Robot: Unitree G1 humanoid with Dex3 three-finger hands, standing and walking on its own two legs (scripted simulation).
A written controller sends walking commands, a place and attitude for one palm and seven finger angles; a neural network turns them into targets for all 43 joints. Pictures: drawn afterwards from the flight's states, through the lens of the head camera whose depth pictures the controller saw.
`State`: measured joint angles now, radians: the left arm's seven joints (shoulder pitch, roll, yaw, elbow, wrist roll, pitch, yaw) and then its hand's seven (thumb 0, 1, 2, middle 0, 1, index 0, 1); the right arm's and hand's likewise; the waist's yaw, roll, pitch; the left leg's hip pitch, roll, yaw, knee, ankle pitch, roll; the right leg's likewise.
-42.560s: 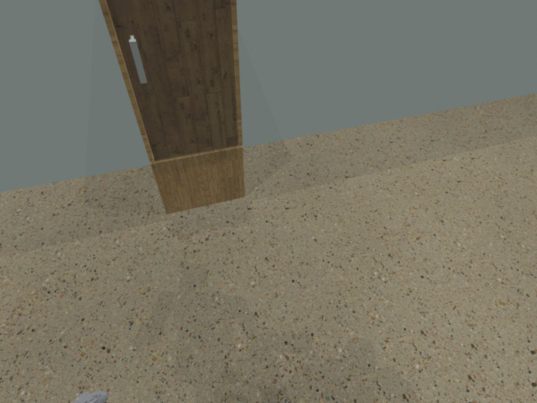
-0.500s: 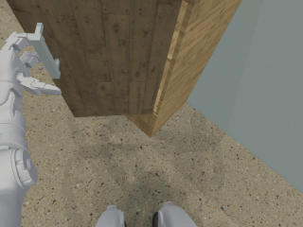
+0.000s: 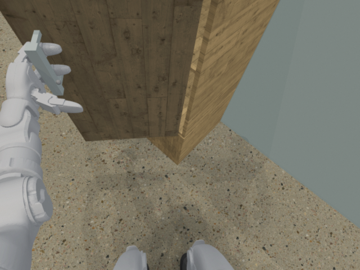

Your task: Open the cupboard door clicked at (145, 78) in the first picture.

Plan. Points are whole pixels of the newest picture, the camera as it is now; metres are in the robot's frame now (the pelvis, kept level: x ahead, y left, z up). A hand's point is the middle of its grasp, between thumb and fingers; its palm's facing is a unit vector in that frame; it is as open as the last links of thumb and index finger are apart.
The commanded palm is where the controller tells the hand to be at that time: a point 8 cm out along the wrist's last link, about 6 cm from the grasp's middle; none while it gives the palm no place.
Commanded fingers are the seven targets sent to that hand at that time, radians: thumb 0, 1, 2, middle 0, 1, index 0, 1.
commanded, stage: slide the fingers in behind the handle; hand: left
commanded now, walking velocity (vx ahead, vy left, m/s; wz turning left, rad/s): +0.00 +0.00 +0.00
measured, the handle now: (48, 65) +0.55 +0.25 +0.08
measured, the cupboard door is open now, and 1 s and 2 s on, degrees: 49 49 76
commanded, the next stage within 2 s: close the thumb around the handle in 0.40 s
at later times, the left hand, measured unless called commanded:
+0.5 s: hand (58, 82) +0.50 +0.22 +0.08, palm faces +0.03 -1.00 -0.01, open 13.9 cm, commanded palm +0.48 +0.26 +0.08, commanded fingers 0.00 -0.44 0.32 -0.30 -1.21 -0.30 -1.21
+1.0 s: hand (57, 83) +0.50 +0.22 +0.08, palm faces +0.02 -1.00 -0.01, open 7.5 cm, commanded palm +0.47 +0.26 +0.08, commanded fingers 0.00 0.90 0.90 -0.40 -1.35 -0.40 -1.35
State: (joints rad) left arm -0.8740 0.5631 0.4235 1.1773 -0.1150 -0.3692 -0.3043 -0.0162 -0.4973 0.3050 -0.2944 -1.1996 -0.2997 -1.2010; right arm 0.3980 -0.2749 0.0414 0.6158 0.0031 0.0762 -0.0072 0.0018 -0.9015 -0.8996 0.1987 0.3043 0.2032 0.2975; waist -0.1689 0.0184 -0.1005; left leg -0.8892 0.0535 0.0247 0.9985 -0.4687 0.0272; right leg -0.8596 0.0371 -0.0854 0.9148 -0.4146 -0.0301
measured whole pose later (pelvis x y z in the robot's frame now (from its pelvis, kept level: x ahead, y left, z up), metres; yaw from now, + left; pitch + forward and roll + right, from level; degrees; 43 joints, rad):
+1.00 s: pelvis +0.00 +0.01 +0.00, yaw +0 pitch +21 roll -4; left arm -0.86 0.54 0.41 1.16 -0.11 -0.40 -0.28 0.00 0.43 0.70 -0.36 -1.30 -0.36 -1.30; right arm 0.40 -0.27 0.04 0.62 0.00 0.07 0.00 0.00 -0.90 -0.90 0.20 0.30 0.20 0.30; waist -0.17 0.02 -0.10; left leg -0.89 0.04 0.04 1.01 -0.48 0.04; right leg -0.86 0.03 -0.07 0.92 -0.41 -0.01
